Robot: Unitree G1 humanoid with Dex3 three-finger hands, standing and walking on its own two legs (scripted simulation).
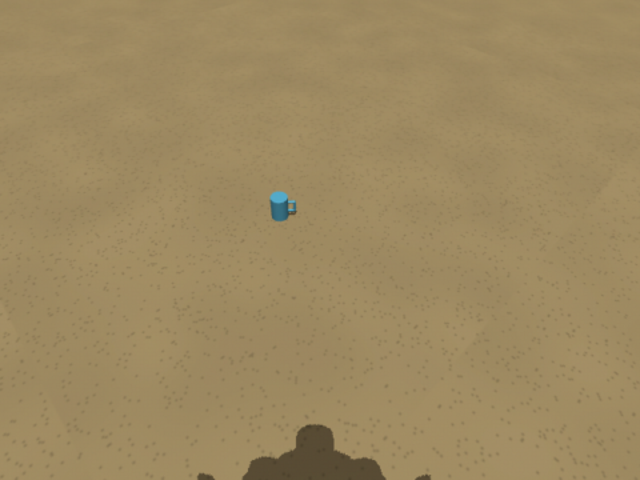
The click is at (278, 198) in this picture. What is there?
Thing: mug
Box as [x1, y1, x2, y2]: [270, 191, 295, 220]
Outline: 278,191 272,193 270,196 272,217 275,220 283,220 287,217 289,211 295,210 295,201 288,201 286,194
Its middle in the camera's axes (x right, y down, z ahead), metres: -0.17 -0.15 +1.74
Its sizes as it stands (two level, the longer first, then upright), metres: 0.110 0.076 0.110
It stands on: the floor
